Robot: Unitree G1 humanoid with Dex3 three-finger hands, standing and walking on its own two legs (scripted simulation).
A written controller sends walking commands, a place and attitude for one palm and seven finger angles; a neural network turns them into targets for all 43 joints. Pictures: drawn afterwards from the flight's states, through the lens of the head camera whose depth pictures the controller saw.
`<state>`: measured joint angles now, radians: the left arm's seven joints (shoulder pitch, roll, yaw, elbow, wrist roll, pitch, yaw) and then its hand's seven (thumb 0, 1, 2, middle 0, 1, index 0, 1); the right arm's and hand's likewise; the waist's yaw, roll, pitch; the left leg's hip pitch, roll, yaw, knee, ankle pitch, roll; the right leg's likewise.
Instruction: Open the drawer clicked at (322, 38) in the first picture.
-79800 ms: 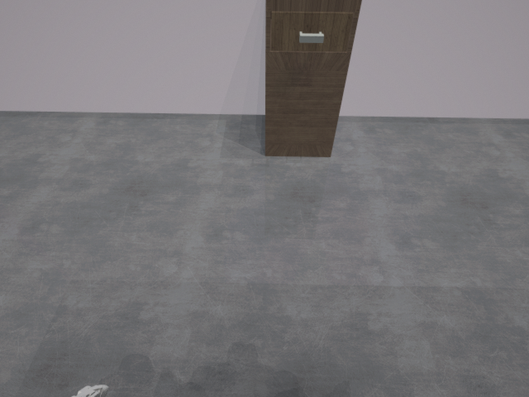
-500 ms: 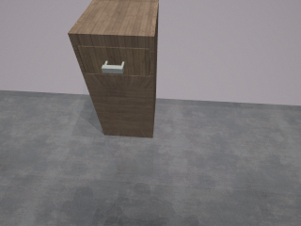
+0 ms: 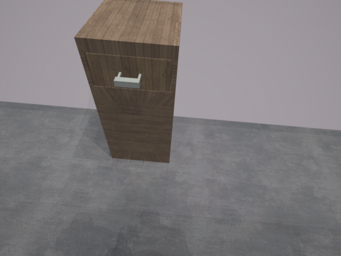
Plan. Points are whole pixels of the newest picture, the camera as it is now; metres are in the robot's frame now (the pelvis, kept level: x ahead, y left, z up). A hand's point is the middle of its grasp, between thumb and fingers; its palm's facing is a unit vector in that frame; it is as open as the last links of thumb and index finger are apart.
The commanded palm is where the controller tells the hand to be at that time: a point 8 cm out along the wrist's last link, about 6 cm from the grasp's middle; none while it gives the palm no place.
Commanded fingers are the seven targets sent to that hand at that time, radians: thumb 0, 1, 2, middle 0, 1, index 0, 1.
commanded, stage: take the last steps up to it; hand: left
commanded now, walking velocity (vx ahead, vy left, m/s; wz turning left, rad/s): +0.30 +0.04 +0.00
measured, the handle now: (128, 78) +0.77 +0.22 -0.06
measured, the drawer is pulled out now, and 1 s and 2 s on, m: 0.00 0.00 0.00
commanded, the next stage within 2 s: come to a stop and stand still in 0.46 s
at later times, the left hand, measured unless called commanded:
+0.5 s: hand out of the picture +0.15 +0.15 -0.17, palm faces +0.09 -0.98 -0.17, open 7.3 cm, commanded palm none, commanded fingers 0.00 0.90 0.90 -0.20 -0.30 -0.20 -0.30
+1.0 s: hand (113, 202) +0.29 +0.19 -0.15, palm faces +0.05 -0.95 -0.32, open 7.4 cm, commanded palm none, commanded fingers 0.00 0.90 0.90 -0.20 -0.30 -0.20 -0.30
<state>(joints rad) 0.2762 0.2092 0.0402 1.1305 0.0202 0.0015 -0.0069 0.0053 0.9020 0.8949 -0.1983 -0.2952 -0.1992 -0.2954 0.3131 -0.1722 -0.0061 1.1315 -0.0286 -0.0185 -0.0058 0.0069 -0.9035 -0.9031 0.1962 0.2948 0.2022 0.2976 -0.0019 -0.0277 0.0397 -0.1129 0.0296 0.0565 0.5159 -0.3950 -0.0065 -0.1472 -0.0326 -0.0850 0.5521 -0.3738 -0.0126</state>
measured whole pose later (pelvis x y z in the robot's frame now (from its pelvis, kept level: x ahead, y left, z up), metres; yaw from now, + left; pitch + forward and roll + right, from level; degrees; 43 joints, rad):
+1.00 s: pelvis +0.23 -0.03 +0.01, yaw +1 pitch +0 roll +2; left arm 0.17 0.21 0.07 0.96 0.04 0.02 0.04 0.00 0.90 0.90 -0.20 -0.29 -0.20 -0.30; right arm 0.10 -0.21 -0.07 1.01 0.00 0.06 -0.03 0.01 -0.90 -0.90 0.20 0.30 0.20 0.30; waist 0.01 0.01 0.15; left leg -0.39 0.00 0.02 0.96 -0.52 -0.03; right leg -0.22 -0.03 -0.05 0.54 -0.32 -0.05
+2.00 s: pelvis +0.22 +0.01 +0.01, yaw -2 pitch -1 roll +1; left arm 0.33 0.11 -0.02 1.13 0.02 -0.01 0.03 0.01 0.90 0.90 -0.20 -0.29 -0.20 -0.30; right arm 0.31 -0.14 0.02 1.12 -0.01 -0.02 -0.03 0.01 -0.90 -0.90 0.20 0.29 0.20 0.30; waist 0.00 0.01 0.02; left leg -0.17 0.00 0.11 0.46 -0.28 0.03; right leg -0.22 -0.02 -0.01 0.49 -0.26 0.00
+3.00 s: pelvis +0.21 -0.04 -0.04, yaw +1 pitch +10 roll +2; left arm 0.28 0.35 -0.05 0.03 1.05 0.00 0.42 0.00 0.31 0.65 -0.26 -0.67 -0.26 -0.67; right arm 0.03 -0.19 0.00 0.54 -0.06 0.07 0.02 0.01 -0.90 -0.90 0.20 0.30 0.20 0.30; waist 0.10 0.03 -0.09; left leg -0.60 0.04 0.04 0.88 -0.44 -0.03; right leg -0.64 -0.01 -0.08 0.92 -0.45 -0.06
